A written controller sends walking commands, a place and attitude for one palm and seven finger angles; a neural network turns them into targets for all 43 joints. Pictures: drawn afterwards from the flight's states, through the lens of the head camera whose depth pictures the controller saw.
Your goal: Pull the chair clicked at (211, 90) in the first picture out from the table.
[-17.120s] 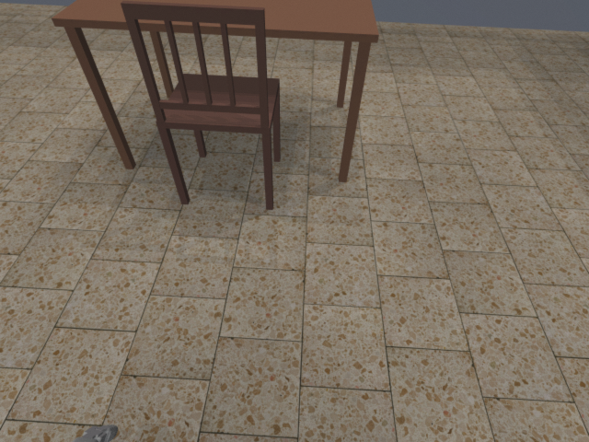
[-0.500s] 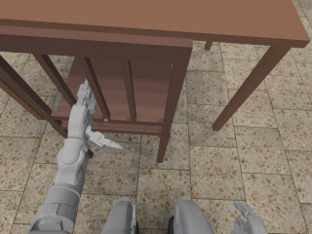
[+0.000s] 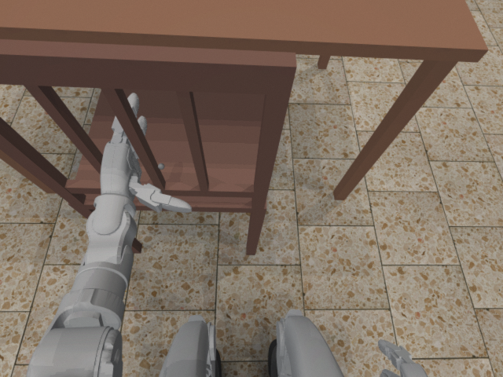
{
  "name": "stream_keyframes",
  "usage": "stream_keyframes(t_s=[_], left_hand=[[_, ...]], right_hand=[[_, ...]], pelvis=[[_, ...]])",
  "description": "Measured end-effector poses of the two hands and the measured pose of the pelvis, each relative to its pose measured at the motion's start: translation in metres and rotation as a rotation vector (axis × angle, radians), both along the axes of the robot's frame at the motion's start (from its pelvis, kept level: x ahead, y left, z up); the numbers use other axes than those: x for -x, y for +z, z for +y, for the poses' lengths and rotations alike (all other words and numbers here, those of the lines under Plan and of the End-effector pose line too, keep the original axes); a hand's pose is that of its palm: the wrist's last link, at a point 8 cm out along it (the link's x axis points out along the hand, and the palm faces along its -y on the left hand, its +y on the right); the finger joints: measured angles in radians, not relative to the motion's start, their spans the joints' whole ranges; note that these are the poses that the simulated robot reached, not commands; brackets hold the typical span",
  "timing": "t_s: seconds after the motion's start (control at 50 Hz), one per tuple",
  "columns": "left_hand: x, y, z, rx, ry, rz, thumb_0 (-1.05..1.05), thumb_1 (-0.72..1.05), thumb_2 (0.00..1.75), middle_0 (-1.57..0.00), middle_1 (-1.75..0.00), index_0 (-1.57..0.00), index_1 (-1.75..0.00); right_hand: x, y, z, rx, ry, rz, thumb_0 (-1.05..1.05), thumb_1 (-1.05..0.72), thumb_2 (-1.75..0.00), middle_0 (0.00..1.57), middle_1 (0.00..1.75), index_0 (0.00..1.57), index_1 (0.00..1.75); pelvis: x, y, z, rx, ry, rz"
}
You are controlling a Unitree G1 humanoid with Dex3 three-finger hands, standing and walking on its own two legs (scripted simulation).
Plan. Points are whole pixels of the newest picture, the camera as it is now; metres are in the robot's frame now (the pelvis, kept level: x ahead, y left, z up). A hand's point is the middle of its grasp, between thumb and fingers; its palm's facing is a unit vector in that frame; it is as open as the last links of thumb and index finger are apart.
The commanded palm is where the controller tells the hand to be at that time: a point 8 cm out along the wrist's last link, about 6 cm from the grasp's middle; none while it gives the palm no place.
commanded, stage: push the fingers through the gap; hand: left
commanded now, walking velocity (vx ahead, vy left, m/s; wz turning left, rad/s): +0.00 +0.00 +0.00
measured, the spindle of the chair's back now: (141, 147) +0.47 +0.17 +0.02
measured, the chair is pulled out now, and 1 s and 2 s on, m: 0.00 0.00 0.02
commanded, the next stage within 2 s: hook a spindle and tug to test in 0.44 s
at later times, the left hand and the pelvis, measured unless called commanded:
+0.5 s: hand (159, 159) +0.45 +0.14 +0.02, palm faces -0.02 -1.00 -0.03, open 16.9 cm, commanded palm +0.42 +0.18 +0.02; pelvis +0.00 +0.00 +0.00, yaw +0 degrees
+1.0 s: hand (159, 161) +0.44 +0.14 +0.02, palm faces -0.01 -1.00 -0.03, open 14.0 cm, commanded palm +0.41 +0.17 +0.02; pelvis +0.01 +0.01 +0.00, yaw +0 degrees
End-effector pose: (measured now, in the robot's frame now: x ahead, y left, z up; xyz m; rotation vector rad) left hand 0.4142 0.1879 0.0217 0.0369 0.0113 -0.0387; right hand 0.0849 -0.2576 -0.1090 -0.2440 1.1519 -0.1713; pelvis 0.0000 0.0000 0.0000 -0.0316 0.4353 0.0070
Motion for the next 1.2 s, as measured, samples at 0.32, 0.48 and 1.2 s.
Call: stream_keyframes(t_s=[0.32,0.48,1.2], left_hand=[[-0.016,-0.004,0.005,0.005,0.006,0.011,-0.02,-0.5,0.3,-0.06,-0.08,-0.06,-0.08],[-0.015,-0.003,0.005,0.007,0.014,0.01,-0.02,-0.5,0.3,-0.06,-0.08,-0.06,-0.08],[-0.007,0.0,0.003,0.013,0.032,0.01,-0.01,0.05,0.53,-0.44,-1.31,-0.42,-1.32]], right_hand=[[0.019,-0.001,-0.001,0.011,-0.015,0.056,0.0,-0.9,-0.9,0.2,0.3,0.2,0.3],[0.019,0.0,0.002,0.003,-0.023,0.065,0.0,-0.9,-0.9,0.2,0.3,0.2,0.3],[-0.013,0.005,0.007,-0.016,0.0,0.029,0.0,-0.9,-0.9,0.2,0.3,0.2,0.3]], pelvis=[[0.004,-0.002,0.002,0.006,0.0,0.012],[0.001,0.0,0.004,0.006,-0.004,0.014],[-0.012,0.006,0.005,0.01,0.003,0.009]])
